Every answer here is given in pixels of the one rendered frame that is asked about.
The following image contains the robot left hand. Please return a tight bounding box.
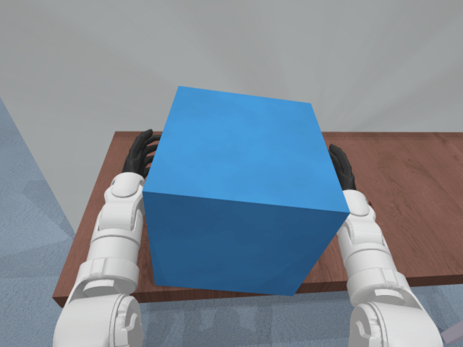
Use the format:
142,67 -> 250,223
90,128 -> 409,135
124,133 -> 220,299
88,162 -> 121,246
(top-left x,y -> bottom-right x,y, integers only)
122,129 -> 161,178

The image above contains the left robot upper arm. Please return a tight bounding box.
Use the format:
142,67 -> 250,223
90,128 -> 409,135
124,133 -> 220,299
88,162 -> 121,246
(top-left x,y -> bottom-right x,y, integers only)
54,294 -> 143,347

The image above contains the robot right hand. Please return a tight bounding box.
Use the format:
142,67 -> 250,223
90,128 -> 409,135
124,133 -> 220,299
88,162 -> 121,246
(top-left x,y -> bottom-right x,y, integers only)
328,144 -> 357,191

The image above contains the left robot forearm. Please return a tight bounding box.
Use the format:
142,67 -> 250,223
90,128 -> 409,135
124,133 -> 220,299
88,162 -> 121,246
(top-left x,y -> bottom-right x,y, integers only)
53,172 -> 145,347

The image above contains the table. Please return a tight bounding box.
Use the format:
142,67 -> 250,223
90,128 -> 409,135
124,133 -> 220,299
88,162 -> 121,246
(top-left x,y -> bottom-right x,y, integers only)
52,132 -> 463,344

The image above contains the right robot upper arm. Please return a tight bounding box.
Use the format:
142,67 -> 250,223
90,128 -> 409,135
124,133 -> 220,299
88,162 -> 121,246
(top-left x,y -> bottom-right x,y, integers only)
348,301 -> 442,347

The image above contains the right robot forearm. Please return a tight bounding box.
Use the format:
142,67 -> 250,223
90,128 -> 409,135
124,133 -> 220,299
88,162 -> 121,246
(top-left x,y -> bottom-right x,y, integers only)
337,189 -> 443,347

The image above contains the carton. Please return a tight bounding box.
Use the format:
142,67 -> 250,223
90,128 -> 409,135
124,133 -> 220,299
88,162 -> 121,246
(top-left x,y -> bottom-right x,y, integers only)
142,86 -> 350,296

